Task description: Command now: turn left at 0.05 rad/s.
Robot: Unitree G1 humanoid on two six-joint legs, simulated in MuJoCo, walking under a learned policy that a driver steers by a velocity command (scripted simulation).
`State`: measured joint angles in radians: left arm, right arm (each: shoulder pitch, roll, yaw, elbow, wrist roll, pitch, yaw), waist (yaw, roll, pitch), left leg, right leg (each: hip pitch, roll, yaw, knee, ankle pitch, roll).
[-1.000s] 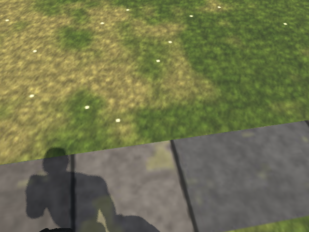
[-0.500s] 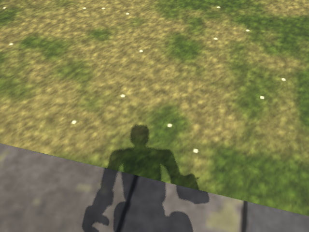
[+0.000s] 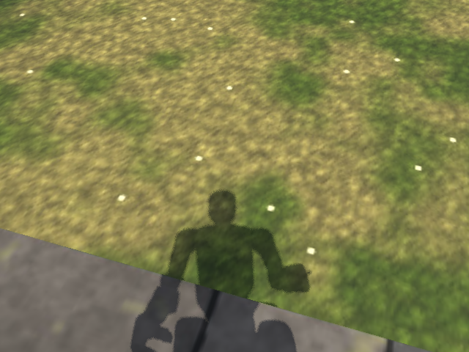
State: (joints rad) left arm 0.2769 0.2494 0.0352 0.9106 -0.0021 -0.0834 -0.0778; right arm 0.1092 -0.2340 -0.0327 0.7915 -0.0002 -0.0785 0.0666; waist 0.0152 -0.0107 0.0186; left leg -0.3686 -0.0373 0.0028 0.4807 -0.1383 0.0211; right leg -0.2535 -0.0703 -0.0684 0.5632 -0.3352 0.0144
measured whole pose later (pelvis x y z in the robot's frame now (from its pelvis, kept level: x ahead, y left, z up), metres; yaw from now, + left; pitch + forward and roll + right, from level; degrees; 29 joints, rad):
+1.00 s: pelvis +0.04 -0.03 +0.00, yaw -1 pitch -1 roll +0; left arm 0.15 0.31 0.06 0.94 0.00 -0.08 -0.07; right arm 0.08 -0.30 -0.05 0.95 0.00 -0.06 0.05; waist -0.01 0.00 0.05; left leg -0.26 0.01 -0.01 0.48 -0.20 -0.02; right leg -0.11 -0.02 -0.07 0.48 -0.35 -0.01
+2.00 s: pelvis +0.16 +0.03 +0.00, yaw -1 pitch -3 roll +1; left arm 0.34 0.26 0.04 1.04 0.08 -0.09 -0.04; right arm 0.27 -0.24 -0.03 1.01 -0.07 -0.14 0.03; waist -0.02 -0.03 0.06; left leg -0.13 -0.04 0.06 0.46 -0.29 0.06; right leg -0.26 -0.02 0.08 1.11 -0.45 -0.11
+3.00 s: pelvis +0.75 +0.07 -0.17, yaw -5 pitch +2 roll -3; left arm 0.61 0.16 0.01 1.08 -0.05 -0.05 0.03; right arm 0.06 -0.22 -0.02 0.86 0.03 -0.10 0.05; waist 0.13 0.02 0.01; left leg -0.37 0.06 0.01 0.46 -0.13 0.01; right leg -0.29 0.03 0.13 1.65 -0.84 -0.01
